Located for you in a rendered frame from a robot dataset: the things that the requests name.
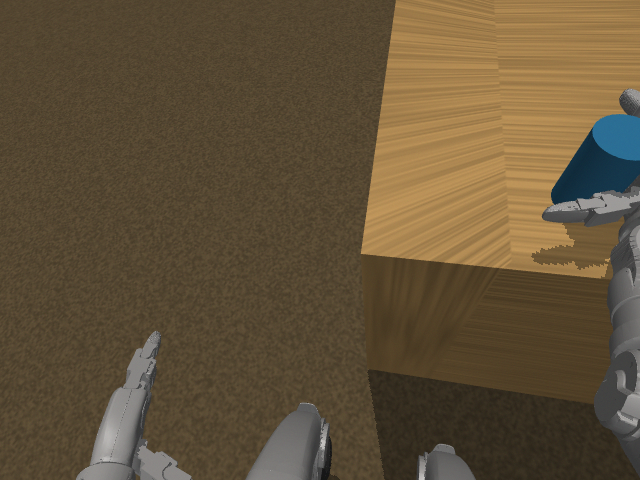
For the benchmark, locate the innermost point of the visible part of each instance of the left robot hand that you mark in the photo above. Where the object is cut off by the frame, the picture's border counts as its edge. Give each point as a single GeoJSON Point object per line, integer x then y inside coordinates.
{"type": "Point", "coordinates": [119, 438]}

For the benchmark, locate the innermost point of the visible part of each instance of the right robot hand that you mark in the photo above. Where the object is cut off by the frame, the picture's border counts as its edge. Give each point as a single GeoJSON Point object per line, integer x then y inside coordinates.
{"type": "Point", "coordinates": [608, 206]}

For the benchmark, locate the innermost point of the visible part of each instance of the left robot arm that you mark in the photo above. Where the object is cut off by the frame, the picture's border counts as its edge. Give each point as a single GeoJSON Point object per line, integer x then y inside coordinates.
{"type": "Point", "coordinates": [107, 471]}

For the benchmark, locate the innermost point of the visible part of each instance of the can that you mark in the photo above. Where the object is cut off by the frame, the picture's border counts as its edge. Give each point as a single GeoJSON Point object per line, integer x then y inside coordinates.
{"type": "Point", "coordinates": [608, 159]}

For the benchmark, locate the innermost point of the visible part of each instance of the right robot arm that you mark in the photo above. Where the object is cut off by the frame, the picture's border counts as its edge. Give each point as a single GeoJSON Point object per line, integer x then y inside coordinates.
{"type": "Point", "coordinates": [617, 401]}

